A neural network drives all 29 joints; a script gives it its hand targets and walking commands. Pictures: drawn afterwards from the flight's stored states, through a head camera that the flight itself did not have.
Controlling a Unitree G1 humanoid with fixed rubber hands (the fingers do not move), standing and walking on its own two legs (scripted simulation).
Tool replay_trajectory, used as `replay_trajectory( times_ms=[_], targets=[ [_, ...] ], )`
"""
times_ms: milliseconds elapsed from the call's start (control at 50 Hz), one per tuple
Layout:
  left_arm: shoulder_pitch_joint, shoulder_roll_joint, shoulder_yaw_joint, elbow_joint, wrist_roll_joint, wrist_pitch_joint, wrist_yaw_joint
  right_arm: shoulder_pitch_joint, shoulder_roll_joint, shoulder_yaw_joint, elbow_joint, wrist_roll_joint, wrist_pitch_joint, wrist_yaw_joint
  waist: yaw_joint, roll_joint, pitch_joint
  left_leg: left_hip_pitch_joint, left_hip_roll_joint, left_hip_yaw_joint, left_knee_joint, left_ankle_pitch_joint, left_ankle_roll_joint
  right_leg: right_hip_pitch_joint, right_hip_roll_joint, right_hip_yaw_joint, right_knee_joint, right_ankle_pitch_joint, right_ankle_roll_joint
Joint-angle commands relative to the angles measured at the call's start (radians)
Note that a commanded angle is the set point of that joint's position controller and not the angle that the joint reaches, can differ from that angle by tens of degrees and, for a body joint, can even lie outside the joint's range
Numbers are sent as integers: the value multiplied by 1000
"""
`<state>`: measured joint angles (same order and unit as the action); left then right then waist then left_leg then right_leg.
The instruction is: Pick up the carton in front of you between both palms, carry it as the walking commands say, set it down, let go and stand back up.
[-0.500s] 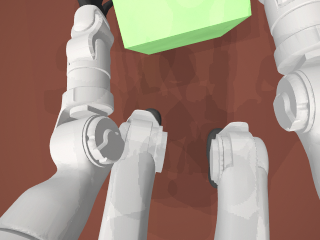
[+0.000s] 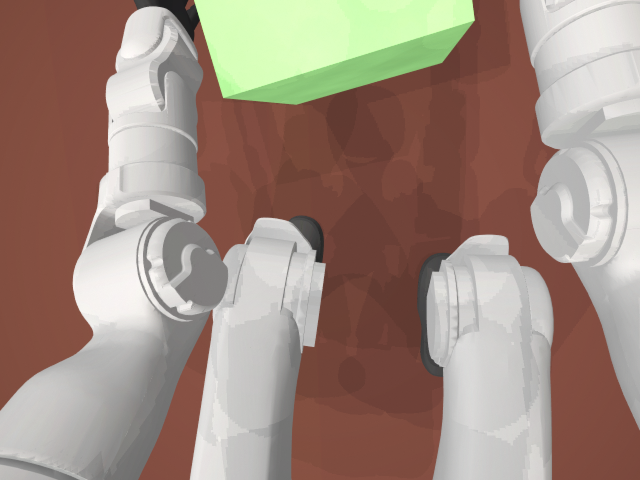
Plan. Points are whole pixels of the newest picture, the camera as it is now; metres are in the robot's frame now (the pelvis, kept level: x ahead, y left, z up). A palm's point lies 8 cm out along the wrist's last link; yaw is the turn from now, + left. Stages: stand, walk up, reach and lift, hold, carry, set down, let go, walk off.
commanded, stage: set down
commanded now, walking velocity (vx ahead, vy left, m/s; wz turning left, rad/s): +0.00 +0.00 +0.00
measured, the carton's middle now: out of the picture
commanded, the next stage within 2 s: let go in 1.42 s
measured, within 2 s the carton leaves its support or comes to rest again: neither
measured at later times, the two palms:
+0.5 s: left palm (140, 9) +0.52 +0.21 -0.16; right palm out of the picture +0.61 -0.15 -0.16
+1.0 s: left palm out of the picture +0.52 +0.21 +0.00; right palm out of the picture +0.62 -0.16 +0.01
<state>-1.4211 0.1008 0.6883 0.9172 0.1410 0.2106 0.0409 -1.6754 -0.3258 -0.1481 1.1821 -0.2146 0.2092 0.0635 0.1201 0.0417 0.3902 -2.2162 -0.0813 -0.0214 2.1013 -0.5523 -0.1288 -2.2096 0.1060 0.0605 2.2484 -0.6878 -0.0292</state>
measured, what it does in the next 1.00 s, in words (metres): rises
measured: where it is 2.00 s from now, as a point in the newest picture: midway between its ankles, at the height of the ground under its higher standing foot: (366, 313)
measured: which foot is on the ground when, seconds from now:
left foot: down 0.00-1.00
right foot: down 0.00-1.00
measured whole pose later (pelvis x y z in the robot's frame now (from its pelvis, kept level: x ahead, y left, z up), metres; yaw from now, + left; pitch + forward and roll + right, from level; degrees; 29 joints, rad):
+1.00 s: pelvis +0.00 +0.01 +0.11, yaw -1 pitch +45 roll +4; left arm -1.28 0.07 0.43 0.70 -0.07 0.26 0.22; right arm -1.65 -0.56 0.01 1.17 0.01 0.26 0.09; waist 0.18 0.00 0.14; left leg -2.05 -0.04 0.00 1.69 -0.43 -0.05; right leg -2.03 0.04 0.04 1.80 -0.56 -0.01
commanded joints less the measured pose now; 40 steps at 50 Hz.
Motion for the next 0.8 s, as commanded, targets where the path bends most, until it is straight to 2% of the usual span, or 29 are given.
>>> replay_trajectory(
  times_ms=[0, 60, 120, 160, 220, 300, 360, 400, 460, 520, 580, 680, 780],
  targets=[
    [-343, -526, -193, 12, -30, -2, -133, -193, 469, 107, 33, 17, 14, 116, -16, -207, -731, 284, -27, 118, -45, 241, 60, 415, -25, 42, -270, 360, -23],
    [-276, -414, -142, 37, -18, -18, -100, -218, 317, 105, 26, 21, 1, 89, 4, -205, -750, 312, -15, 135, -43, 252, 47, 441, -36, 39, -271, 370, -8],
    [-159, -93, -65, 69, -16, -61, -16, -224, -36, 97, 14, 44, -23, 14, 24, -204, -786, 347, 7, 145, -45, 273, 35, 482, -63, 42, -278, 389, 11],
    [-131, 92, -66, 82, -60, -106, 45, -285, -236, 127, -21, 107, -54, -47, 44, -203, -841, 376, 21, 139, -45, 312, 41, 501, -79, 56, -278, 414, 21],
    [-193, 151, -137, 79, -155, -151, 89, -387, -268, 222, -45, 234, -86, -73, 84, -220, -957, 435, 37, 129, -35, 407, 54, 526, -92, 69, -249, 468, 30],
    [-229, 158, -260, 75, -279, -163, 101, -466, -257, 355, -92, 371, -98, -48, 120, -282, -1078, 500, 48, 117, -42, 482, 75, 577, -110, 61, -217, 492, 29],
    [-232, 169, -298, 49, -321, -150, 115, -482, -279, 390, -91, 414, -88, -30, 139, -304, -1165, 557, 45, 119, -60, 492, 81, 617, -114, 38, -210, 468, 26],
    [-230, 178, -303, 9, -329, -139, 129, -476, -301, 385, -78, 410, -77, -25, 139, -307, -1230, 599, 40, 122, -73, 494, 80, 644, -112, 19, -211, 453, 23],
    [-214, 183, -309, -71, -332, -117, 153, -452, -329, 347, -76, 378, -57, -27, 120, -295, -1329, 689, 30, 122, -96, 501, 78, 658, -100, -15, -228, 428, 17],
    [-203, 187, -322, -180, -327, -82, 186, -434, -361, 294, -116, 352, -31, -35, 104, -262, -1460, 805, 15, 123, -135, 510, 76, 687, -80, -48, -262, 415, 6],
    [-180, 177, -320, -245, -299, -40, 212, -395, -381, 249, -104, 331, -1, -33, 101, -223, -1446, 836, 6, 121, -193, 477, 72, 659, -67, -59, -320, 364, -4],
    [-154, 103, -322, -257, -263, -7, 210, -335, -363, 200, -46, 305, 6, -6, 88, -177, -1297, 784, 6, 116, -277, 423, 66, 566, -62, -52, -416, 300, -13],
    [-127, 75, -302, -261, -237, 7, 196, -320, -350, 173, -44, 275, 4, 13, 91, -195, -1296, 763, 7, 123, -366, 413, 62, 604, -60, -45, -505, 307, -7]
  ],
)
